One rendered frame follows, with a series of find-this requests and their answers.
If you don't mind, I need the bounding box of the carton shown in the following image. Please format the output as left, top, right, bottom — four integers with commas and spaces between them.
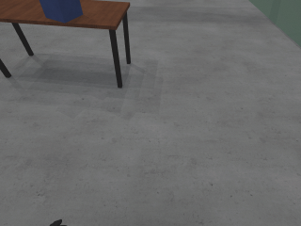
40, 0, 83, 24

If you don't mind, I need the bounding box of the table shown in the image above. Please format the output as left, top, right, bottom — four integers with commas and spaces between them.
0, 0, 131, 89

